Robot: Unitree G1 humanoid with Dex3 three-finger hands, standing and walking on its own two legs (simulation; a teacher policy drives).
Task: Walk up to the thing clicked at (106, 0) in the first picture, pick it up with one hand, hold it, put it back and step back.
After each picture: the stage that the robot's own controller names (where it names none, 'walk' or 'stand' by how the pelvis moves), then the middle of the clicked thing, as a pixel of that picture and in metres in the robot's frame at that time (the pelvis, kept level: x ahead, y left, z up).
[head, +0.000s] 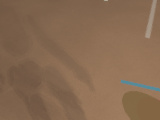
stand; out of the picture +2.38 -0.35 -0.66
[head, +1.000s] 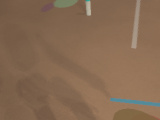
walk; (88, 7) +2.26 +0.07 -0.63
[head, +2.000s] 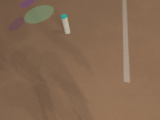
walk; (65, 24) +1.63 +0.31 -0.65
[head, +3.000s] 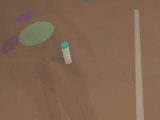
walk; (66, 53) +1.13 +0.27 -0.65
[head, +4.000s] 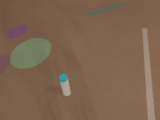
walk; (65, 85) +0.74 +0.23 -0.64
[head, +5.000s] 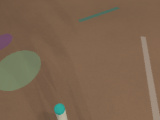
walk; (61, 115) +0.46 +0.18 -0.63
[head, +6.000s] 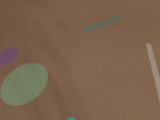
stand; out of the picture +0.40 +0.14 -0.65
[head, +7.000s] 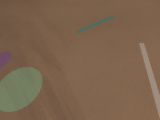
stand; out of the picture +0.37 +0.15 -0.66
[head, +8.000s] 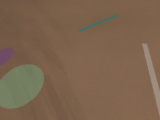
stand; out of the picture +0.37 +0.14 -0.66
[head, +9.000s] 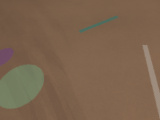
stand; out of the picture +0.37 +0.14 -0.66
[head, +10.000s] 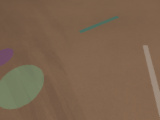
stand; out of the picture +0.36 +0.14 -0.66
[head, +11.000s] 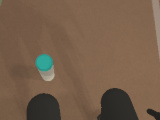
go down; (46, 69) +0.44 +0.14 -0.34
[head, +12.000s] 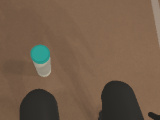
go down; (42, 63) +0.46 +0.14 -0.27
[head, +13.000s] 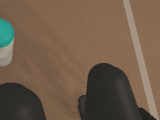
close in; (0, 47) +0.45 +0.18 -0.17
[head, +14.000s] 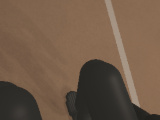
close; out of the picture +0.44 +0.20 -0.17
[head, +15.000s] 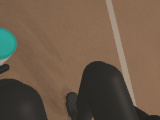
lift; out of the picture +0.40 +0.19 -0.17
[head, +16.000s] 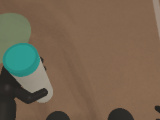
lift; (34, 79) +0.33 +0.16 +0.04
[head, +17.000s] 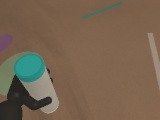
hold; (41, 88) +0.31 +0.16 +0.05
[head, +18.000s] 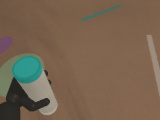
hold; (39, 90) +0.31 +0.17 +0.04
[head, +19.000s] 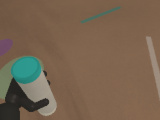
hold; (38, 90) +0.31 +0.17 +0.04
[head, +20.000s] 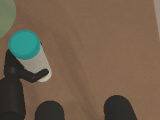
crouch; (35, 61) +0.40 +0.15 -0.04
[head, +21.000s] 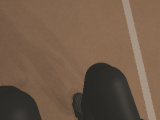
lower; out of the picture +0.46 +0.23 -0.15
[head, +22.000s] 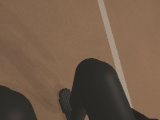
lower; out of the picture +0.46 +0.24 -0.18
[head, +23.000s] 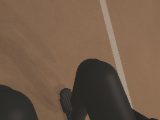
lower; out of the picture +0.46 +0.23 -0.18
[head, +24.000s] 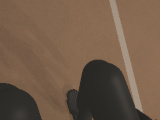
lower; out of the picture +0.45 +0.22 -0.17
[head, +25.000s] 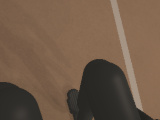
loosen; out of the picture +0.44 +0.21 -0.17
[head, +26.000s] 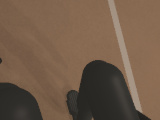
withdraw; out of the picture +0.45 +0.21 -0.18
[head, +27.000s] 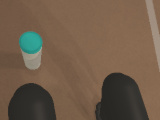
stand; (32, 53) +0.45 +0.17 -0.22
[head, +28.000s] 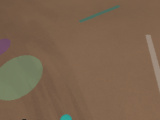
stand; out of the picture +0.38 +0.13 -0.58
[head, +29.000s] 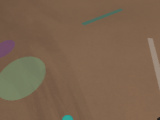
stand; out of the picture +0.39 +0.13 -0.59
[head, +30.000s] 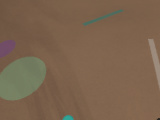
stand; out of the picture +0.39 +0.13 -0.59
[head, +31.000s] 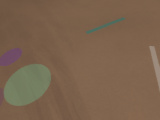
stand; out of the picture +0.39 +0.13 -0.65
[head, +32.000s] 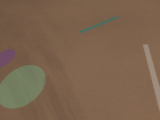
stand; out of the picture +0.38 +0.15 -0.66
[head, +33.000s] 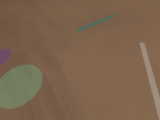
stand; out of the picture +0.37 +0.16 -0.66
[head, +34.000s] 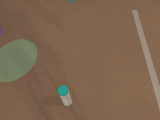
walk; (65, 96) +0.51 +0.17 -0.62
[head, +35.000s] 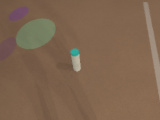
walk; (75, 60) +0.88 +0.13 -0.63
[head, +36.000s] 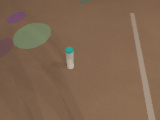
stand; (69, 58) +1.03 +0.13 -0.64
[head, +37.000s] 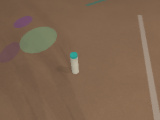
stand; (74, 63) +0.99 +0.13 -0.66
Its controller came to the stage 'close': yes
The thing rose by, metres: 0.67
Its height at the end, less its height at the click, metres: +0.00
